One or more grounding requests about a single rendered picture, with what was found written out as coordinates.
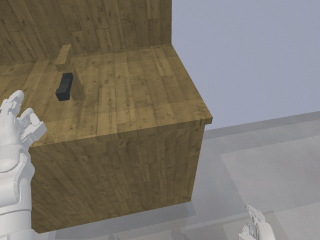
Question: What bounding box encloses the counter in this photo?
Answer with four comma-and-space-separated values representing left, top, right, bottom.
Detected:
0, 0, 213, 234

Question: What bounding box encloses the robot left hand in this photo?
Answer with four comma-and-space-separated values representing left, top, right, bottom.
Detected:
0, 90, 47, 151

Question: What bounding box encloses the robot left forearm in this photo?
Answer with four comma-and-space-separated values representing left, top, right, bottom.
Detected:
0, 144, 35, 240

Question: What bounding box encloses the tap lever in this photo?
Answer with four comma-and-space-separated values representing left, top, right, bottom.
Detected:
55, 72, 73, 102

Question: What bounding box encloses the robot right hand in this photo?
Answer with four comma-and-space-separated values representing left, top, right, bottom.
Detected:
238, 204, 276, 240

